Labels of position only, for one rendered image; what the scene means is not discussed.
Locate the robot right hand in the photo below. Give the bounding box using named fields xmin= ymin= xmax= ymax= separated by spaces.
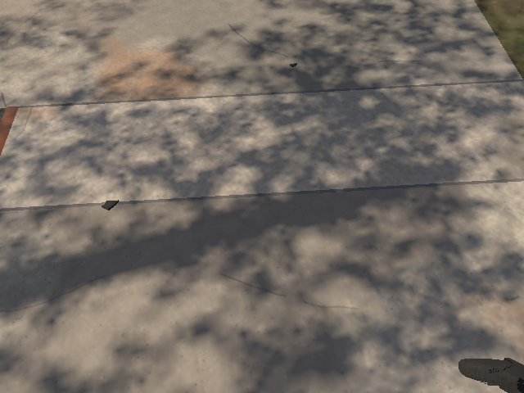
xmin=458 ymin=358 xmax=524 ymax=393

